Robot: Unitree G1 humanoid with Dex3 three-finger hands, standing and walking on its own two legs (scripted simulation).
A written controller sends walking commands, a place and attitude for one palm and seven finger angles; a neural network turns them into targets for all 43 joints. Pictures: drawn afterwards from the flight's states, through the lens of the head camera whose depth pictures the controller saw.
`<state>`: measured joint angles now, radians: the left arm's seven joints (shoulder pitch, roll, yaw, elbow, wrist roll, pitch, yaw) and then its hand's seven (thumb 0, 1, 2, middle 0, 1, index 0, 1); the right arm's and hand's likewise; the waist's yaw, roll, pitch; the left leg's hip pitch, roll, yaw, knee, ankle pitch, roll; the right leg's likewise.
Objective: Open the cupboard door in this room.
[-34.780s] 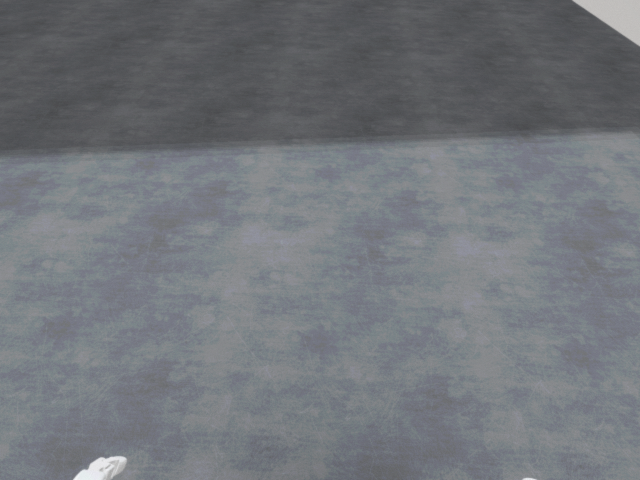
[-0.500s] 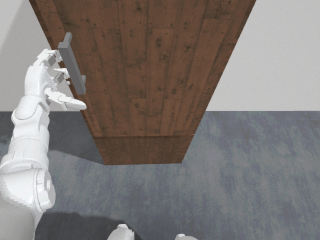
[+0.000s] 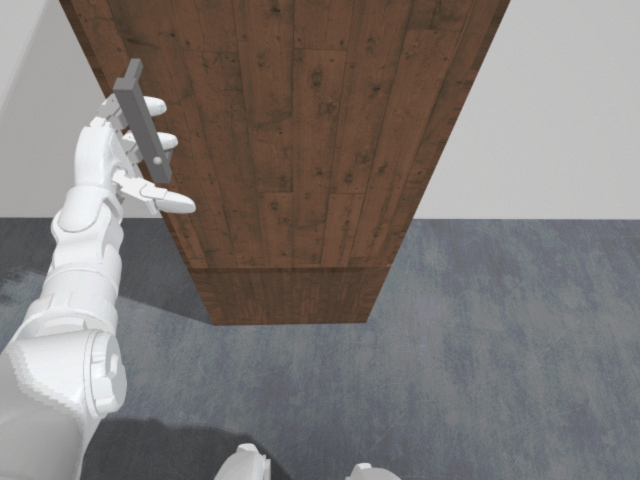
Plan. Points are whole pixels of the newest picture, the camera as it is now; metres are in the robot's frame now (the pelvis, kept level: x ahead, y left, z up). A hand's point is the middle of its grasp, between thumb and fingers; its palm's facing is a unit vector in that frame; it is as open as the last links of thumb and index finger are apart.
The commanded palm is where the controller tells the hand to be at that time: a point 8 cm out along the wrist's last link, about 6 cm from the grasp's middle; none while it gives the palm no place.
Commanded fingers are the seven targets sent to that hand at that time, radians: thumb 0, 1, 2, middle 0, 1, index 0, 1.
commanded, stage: slide the fingers in behind the handle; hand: left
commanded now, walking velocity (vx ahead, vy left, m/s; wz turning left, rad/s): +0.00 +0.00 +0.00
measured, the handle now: (149, 125) +0.53 +0.20 +0.12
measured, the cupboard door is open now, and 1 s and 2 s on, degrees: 0 0 31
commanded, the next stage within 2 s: close the thumb around the handle in 0.34 s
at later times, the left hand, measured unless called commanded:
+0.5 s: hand (162, 160) +0.48 +0.18 +0.11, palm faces -0.01 -1.00 +0.00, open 13.9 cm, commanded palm +0.45 +0.23 +0.11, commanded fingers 0.00 -0.28 0.40 -0.32 -1.22 -0.32 -1.22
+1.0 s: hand (161, 163) +0.47 +0.18 +0.11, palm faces +0.00 -1.00 +0.01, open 6.4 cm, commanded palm +0.45 +0.23 +0.11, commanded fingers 0.00 0.90 0.90 -0.40 -1.35 -0.40 -1.35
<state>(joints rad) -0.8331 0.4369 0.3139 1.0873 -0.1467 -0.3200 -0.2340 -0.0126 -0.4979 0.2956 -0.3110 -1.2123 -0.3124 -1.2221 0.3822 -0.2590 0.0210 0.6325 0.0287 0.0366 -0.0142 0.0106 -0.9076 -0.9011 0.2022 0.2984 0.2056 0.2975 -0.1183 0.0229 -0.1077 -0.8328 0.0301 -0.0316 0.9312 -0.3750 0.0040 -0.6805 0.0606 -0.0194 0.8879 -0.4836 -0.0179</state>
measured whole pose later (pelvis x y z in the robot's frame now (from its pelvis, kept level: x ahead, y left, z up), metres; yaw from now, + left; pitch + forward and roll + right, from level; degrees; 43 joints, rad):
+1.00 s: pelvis +0.00 +0.00 +0.00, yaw +0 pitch +14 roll -2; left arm -0.78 0.40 0.31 1.05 -0.15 -0.32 -0.22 0.00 0.59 0.76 -0.38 -1.32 -0.38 -1.32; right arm 0.37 -0.26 0.02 0.62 0.03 0.05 -0.01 0.01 -0.91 -0.90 0.20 0.30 0.21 0.30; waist -0.11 0.03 -0.12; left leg -0.79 0.03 -0.02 0.92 -0.38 0.01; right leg -0.64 0.06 -0.01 0.87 -0.48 -0.01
